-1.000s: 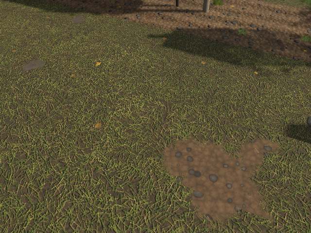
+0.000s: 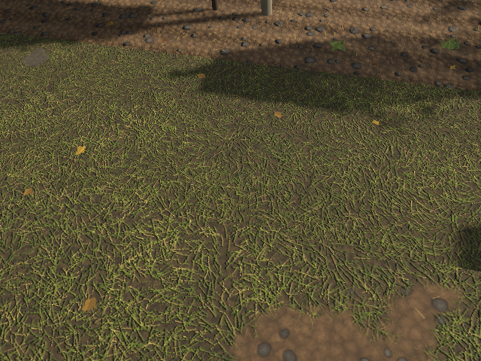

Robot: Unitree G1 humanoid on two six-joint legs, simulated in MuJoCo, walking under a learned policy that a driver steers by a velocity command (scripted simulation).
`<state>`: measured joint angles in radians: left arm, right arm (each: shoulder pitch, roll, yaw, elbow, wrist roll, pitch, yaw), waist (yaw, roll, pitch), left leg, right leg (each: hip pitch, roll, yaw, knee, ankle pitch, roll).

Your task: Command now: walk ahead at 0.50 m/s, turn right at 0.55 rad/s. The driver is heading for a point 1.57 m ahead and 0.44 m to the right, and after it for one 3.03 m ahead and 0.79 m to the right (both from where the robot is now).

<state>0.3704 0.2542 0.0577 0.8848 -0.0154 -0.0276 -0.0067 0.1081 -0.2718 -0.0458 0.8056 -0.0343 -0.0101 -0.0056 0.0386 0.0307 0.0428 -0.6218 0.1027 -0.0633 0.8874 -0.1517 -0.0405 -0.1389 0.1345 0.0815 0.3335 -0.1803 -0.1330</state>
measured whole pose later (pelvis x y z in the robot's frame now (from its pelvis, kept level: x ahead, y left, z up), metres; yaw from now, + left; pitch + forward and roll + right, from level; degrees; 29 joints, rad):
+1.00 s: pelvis +0.55 -0.09 -0.21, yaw -30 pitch +0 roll -3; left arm 0.35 0.23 0.04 0.99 0.01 -0.05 0.00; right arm 0.16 -0.19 -0.02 0.80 -0.03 -0.04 0.00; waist 0.01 0.03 0.12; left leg -0.66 0.13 -0.04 0.86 -0.12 0.00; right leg -0.13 0.19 0.00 0.46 -0.32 -0.13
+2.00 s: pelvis +0.95 -0.34 -0.22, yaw -27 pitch -1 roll -1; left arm 0.42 0.24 0.05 1.05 0.04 -0.13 0.01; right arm 0.17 -0.29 -0.10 0.90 -0.03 0.01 0.04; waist 0.03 0.03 0.04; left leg -0.62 0.01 -0.06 0.83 0.22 0.08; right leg -0.10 0.01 -0.16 0.60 -0.49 -0.04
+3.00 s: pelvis +1.42 -0.52 -0.38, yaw +7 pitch +0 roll -1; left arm 0.29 0.24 0.04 0.83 0.01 -0.02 0.01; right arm 0.14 -0.29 -0.06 0.73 -0.02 0.05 0.03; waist 0.02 0.05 0.09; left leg -0.59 0.03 0.01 0.84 -0.15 0.02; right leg -0.14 -0.02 -0.17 0.39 -0.24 -0.03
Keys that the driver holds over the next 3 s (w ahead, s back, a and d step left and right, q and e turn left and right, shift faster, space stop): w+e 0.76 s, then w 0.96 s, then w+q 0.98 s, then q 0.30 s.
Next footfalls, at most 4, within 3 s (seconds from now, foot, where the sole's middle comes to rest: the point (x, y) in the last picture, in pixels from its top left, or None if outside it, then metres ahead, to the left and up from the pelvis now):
0.26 left None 0.21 0.14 -0.78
0.74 right None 0.51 -0.12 -0.97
1.12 left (303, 279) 0.83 -0.10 -0.97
1.72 right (387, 272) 0.86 -0.39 -0.97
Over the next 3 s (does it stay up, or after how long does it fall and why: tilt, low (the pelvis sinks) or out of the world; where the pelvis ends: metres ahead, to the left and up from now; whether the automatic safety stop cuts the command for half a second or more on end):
stays up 1.42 -0.52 -0.38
